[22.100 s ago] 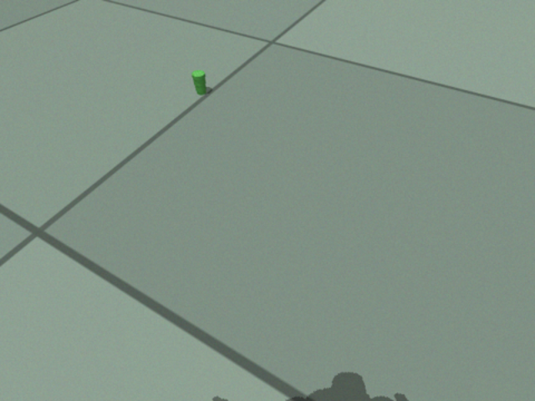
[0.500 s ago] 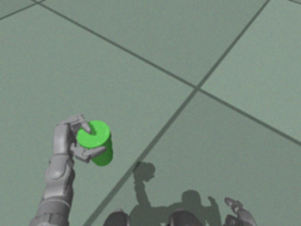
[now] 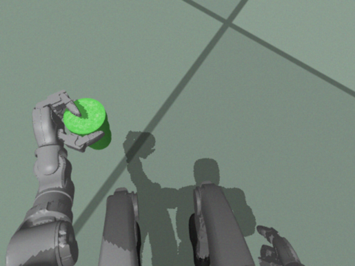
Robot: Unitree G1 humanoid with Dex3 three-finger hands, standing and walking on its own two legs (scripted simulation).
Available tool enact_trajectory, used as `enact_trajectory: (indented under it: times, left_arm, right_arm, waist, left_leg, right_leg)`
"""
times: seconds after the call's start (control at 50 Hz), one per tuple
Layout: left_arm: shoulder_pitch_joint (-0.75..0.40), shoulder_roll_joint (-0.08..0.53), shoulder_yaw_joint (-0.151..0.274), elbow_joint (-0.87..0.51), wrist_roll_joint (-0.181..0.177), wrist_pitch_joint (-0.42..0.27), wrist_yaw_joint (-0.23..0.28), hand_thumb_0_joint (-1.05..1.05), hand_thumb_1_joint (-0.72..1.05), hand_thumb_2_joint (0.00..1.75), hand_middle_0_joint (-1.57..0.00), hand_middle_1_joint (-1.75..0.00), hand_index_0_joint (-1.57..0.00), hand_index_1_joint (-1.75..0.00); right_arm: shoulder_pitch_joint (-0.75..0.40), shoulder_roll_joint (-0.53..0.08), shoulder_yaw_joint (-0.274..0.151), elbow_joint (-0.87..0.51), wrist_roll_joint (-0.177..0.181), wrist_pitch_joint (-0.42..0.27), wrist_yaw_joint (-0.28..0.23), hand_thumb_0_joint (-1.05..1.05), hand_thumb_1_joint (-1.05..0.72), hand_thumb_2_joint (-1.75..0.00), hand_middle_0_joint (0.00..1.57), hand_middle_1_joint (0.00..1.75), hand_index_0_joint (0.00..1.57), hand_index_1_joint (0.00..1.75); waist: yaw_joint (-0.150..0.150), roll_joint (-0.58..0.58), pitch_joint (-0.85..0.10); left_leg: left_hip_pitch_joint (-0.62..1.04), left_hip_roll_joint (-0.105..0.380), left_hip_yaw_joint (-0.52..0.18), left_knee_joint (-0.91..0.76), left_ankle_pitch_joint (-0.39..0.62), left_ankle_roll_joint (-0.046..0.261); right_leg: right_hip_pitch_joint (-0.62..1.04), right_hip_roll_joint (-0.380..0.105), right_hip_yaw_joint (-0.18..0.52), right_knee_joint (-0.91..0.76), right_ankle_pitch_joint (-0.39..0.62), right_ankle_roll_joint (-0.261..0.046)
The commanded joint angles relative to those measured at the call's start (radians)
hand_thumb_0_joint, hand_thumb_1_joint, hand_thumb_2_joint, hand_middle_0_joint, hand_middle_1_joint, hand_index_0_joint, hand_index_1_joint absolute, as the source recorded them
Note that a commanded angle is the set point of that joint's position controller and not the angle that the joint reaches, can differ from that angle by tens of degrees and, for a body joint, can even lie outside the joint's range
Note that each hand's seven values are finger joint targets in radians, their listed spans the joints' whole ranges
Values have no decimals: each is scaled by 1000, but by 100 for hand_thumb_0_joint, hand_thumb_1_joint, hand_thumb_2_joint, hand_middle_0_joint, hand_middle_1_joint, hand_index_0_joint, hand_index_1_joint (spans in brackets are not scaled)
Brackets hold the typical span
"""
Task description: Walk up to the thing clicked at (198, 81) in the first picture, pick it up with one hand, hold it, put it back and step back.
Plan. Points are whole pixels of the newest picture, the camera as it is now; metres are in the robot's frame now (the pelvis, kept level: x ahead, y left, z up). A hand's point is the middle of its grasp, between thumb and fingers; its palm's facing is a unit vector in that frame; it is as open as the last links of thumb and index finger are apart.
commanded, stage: crouch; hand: left
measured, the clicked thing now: (93, 128) +0.43 +0.18 -0.10
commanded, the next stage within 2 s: lower in 1.06 s
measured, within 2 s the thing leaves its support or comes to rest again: rests again in 1.64 s
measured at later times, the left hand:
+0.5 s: hand (95, 129) +0.47 +0.21 -0.22, palm faces +0.17 -0.98 -0.07, open 8.0 cm
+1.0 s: hand (102, 133) +0.49 +0.21 -0.30, palm faces +0.15 -0.99 -0.06, open 7.7 cm
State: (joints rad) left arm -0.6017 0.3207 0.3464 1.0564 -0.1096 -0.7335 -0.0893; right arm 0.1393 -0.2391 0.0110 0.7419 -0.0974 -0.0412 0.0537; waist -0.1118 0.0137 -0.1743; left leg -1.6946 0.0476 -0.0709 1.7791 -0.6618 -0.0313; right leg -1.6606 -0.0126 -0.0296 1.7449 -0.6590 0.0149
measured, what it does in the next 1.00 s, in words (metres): lowers itself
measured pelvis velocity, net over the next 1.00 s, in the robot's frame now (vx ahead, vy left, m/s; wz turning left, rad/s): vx -0.04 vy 0.01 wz -0.12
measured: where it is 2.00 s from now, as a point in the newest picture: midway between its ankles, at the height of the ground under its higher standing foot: (166, 255)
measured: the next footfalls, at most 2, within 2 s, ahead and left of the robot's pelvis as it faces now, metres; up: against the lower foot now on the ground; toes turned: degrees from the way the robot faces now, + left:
none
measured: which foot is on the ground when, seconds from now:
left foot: down 0.00-1.00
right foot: down 0.00-1.00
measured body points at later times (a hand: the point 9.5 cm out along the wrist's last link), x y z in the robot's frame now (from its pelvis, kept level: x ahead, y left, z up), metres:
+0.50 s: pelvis -0.04 +0.00 -0.16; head +0.19 +0.05 +0.23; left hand +0.46 +0.26 -0.21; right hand -0.01 -0.27 -0.27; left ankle +0.06 +0.13 -0.49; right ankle +0.06 -0.13 -0.49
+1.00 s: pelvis -0.04 +0.01 -0.20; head +0.22 +0.08 +0.16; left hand +0.48 +0.26 -0.30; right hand -0.02 -0.27 -0.29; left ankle +0.06 +0.13 -0.49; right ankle +0.06 -0.13 -0.49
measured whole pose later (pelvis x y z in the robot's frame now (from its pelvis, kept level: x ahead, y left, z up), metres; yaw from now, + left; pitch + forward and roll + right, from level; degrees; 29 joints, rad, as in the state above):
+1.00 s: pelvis -0.04 +0.01 -0.20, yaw -7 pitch +28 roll -10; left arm -0.86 0.66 0.51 1.26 0.02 -0.74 -0.05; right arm 0.09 -0.30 0.22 0.73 -0.22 0.05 0.12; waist -0.27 -0.08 0.09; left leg -2.28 0.01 -0.23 2.46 -0.69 -0.05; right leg -2.19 0.02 -0.11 2.34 -0.66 0.05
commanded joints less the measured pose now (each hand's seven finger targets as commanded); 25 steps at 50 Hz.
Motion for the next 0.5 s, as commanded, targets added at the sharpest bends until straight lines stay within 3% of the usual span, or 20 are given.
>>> enact_trajectory:
  times: [0.0,0.04,0.06,0.1,0.14,0.16,0.22,0.26,0.3,0.36,0.4,0.42,0.44,0.48]
  left_arm:
    - [-426,222,66,-152,-3,-133,-7,0,-8,127,-123,-146,-126,-146]
    - [-496,277,95,-134,10,-149,-12,0,-7,128,-126,-147,-128,-147]
    - [-534,237,65,-100,13,-154,-16,0,-8,128,-126,-148,-129,-147]
    - [-561,310,113,-90,26,-170,-14,0,-8,127,-126,-146,-128,-146]
    - [-610,315,104,-73,35,-182,-8,0,-9,128,-126,-148,-129,-147]
    - [-641,377,147,-127,42,-195,1,0,-12,127,-126,-148,-129,-147]
    - [-695,466,186,-163,65,-200,23,0,-18,127,-125,-148,-127,-148]
    - [-738,458,165,-156,73,-194,35,0,-21,128,-124,-149,-126,-149]
    - [-781,506,189,-162,76,-189,52,0,-21,129,-123,-148,-125,-149]
    - [-803,484,146,-123,87,-163,51,0,-18,128,-121,-146,-123,-147]
    - [-834,499,138,-116,97,-153,54,0,-17,127,-123,-147,-126,-147]
    - [-815,518,159,-78,95,-144,52,0,-14,127,-124,-147,-126,-147]
    - [-796,510,145,-37,98,-135,47,0,-16,126,-122,-146,-125,-145]
    - [-786,513,158,8,93,-129,35,0,-13,125,-123,-145,-126,-145]
  right_arm:
    - [145,-192,-68,-28,-4,-10,1,0,-92,-91,20,30,20,30]
    - [144,-194,-61,-21,-10,-7,8,0,-92,-91,20,30,20,30]
    - [145,-194,-55,-25,-15,-7,13,0,-92,-91,20,30,20,30]
    - [144,-204,-48,-21,-23,-4,20,0,-92,-91,20,30,20,30]
    - [143,-212,-37,-21,-31,-1,26,0,-92,-91,20,30,20,30]
    - [152,-218,-34,-11,-38,1,27,0,-92,-91,20,30,20,30]
    - [159,-227,-24,-8,-48,14,32,0,-93,-91,20,30,20,30]
    - [146,-221,-17,-4,-55,19,31,0,-93,-92,20,30,20,30]
    - [152,-234,-8,4,-60,26,30,0,-92,-91,20,30,20,30]
    - [157,-243,5,9,-67,33,28,0,-92,-91,20,30,20,30]
    - [161,-250,15,12,-71,37,28,0,-92,-91,20,30,20,30]
    - [160,-260,17,14,-71,40,28,0,-92,-91,20,30,20,30]
    - [161,-261,23,10,-70,44,27,0,-91,-91,20,30,20,30]
    - [158,-275,33,7,-71,50,30,0,-91,-91,20,30,20,30]
  waist:
    - [-29,47,-669]
    - [-33,50,-685]
    - [-58,67,-675]
    - [-41,120,-687]
    - [-54,164,-694]
    - [-40,213,-724]
    - [-39,282,-778]
    - [-71,281,-744]
    - [-80,312,-740]
    - [-121,306,-704]
    - [-138,323,-664]
    - [-131,311,-641]
    - [-144,295,-615]
    - [-152,265,-565]
  left_leg:
    - [291,-40,16,-63,329,60]
    - [226,-39,25,-6,303,63]
    - [233,-39,14,5,299,58]
    - [234,-40,17,33,275,50]
    - [246,-37,13,57,261,41]
    - [266,-36,14,65,277,34]
    - [255,-31,24,105,264,28]
    - [178,-30,32,138,166,30]
    - [157,-26,29,156,131,23]
    - [101,-25,26,213,129,28]
    - [57,-28,22,229,102,27]
    - [45,-27,18,242,91,28]
    - [5,-29,21,256,73,30]
    - [-42,-31,10,277,57,32]
  right_leg:
    - [287,24,18,-107,353,-37]
    - [261,24,33,-65,333,-34]
    - [187,28,8,-32,312,-41]
    - [120,30,-5,13,264,-46]
    - [56,34,-22,53,236,-54]
    - [44,34,-28,79,242,-57]
    - [32,36,-27,130,230,-57]
    - [12,37,-27,144,169,-52]
    - [-14,37,-40,174,147,-51]
    - [-40,37,-49,205,160,-44]
    - [-68,35,-59,226,150,-44]
    - [-96,36,-67,239,140,-44]
    - [-91,40,-69,240,126,-41]
    - [-115,40,-88,263,116,-39]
